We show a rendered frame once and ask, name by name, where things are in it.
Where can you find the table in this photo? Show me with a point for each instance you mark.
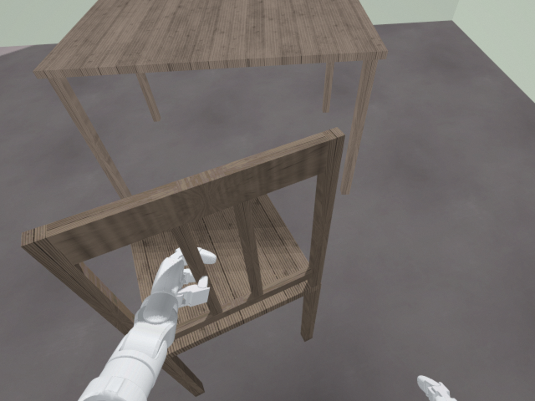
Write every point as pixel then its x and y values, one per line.
pixel 148 36

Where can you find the robot right hand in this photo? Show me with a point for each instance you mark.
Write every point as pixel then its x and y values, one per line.
pixel 434 390

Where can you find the chair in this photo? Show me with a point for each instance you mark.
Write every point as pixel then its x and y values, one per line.
pixel 226 211

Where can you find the robot left hand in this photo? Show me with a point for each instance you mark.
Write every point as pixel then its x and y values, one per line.
pixel 171 276

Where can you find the robot left forearm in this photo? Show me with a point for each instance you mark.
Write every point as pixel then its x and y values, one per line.
pixel 134 366

